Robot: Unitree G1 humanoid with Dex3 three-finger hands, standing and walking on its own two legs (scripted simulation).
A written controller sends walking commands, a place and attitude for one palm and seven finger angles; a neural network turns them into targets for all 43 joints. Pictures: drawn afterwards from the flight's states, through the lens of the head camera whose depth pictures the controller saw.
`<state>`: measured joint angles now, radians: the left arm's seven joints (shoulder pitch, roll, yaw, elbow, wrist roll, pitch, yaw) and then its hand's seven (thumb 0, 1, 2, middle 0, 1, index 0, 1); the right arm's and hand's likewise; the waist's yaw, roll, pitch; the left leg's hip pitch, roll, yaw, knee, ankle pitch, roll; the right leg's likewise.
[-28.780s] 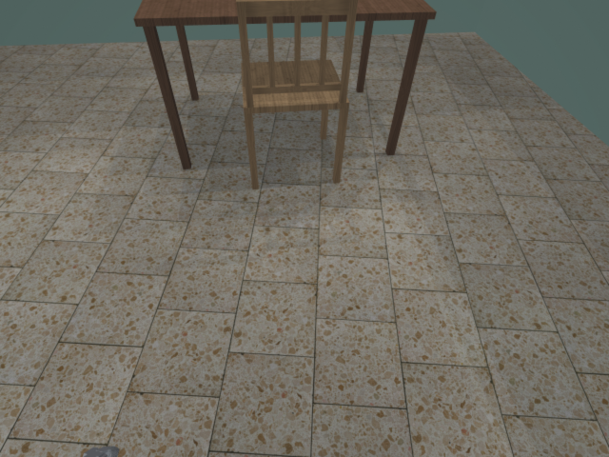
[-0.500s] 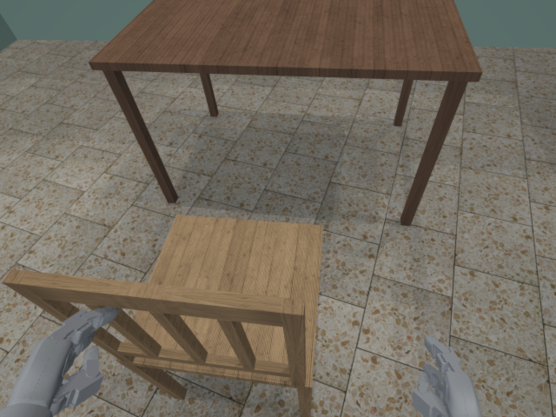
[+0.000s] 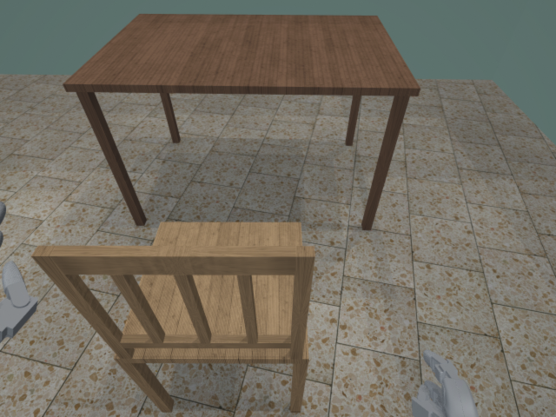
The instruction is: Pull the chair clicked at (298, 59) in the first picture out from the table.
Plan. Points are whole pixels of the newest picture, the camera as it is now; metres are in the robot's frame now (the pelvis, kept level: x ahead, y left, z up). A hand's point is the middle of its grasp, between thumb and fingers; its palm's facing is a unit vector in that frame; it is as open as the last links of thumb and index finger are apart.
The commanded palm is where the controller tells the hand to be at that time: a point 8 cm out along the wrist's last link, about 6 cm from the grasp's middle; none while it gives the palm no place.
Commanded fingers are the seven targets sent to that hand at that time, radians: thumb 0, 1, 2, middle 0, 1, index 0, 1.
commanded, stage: step back with the hand held close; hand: left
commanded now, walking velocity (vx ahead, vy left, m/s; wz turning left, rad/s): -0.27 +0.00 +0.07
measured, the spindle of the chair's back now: (195, 309) +0.33 +0.18 -0.10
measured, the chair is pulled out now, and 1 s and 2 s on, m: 0.60 0.60 0.60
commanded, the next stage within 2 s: stop stepping back and stand still in 0.28 s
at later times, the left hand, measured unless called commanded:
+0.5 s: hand out of the picture +0.11 +0.28 +0.17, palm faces +0.40 -0.78 -0.48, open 7.4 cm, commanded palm +0.05 +0.32 +0.19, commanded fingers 0.00 0.90 0.90 -0.20 -0.30 -0.20 -0.30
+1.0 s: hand out of the picture +0.06 +0.27 +0.17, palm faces +0.46 -0.77 -0.45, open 7.4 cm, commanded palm +0.01 +0.30 +0.19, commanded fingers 0.00 0.90 0.90 -0.20 -0.30 -0.20 -0.30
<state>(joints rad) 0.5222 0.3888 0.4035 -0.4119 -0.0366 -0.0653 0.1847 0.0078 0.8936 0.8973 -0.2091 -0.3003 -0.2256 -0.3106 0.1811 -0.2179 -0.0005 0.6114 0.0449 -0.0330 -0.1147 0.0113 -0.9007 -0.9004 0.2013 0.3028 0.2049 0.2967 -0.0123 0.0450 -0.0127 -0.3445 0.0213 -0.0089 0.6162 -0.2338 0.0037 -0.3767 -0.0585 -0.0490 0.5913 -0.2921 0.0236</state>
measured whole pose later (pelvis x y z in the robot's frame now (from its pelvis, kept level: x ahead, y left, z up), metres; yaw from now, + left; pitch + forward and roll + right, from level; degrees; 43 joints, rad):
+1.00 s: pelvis -0.12 +0.00 +0.01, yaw +2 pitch -2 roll -2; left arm 0.56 0.39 0.39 -0.45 -0.03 -0.16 0.15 0.02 0.89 0.90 -0.22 -0.30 -0.21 -0.30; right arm 0.25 -0.18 0.02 0.67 0.02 -0.17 -0.10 0.01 -0.90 -0.90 0.20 0.30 0.21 0.30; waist 0.01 0.03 0.01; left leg -0.32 0.02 -0.04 0.48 -0.19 0.00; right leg -0.18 0.00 -0.03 0.40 -0.18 0.02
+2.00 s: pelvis -0.06 -0.01 +0.02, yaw +1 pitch -1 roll -1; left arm 0.58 0.41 0.38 -0.47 -0.06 -0.15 0.13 0.02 0.89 0.90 -0.22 -0.30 -0.21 -0.30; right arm 0.18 -0.20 0.00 0.63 0.03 -0.10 -0.08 0.01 -0.90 -0.90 0.20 0.30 0.21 0.30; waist 0.00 0.01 0.01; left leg -0.23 0.02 -0.02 0.42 -0.18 -0.01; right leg -0.09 0.00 -0.01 0.33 -0.23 0.02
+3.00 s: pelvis -0.08 -0.03 +0.01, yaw +2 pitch -2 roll +0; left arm 0.34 0.09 -0.02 1.08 0.01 0.01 0.03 0.02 0.92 0.90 -0.21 -0.30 -0.20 -0.30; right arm 0.33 -0.12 -0.01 1.10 -0.02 0.01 -0.04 0.01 -0.92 -0.90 0.20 0.30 0.20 0.30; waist 0.00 0.03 0.02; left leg -0.28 0.02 -0.06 0.50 -0.18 -0.03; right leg -0.17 0.00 -0.05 0.51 -0.30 -0.02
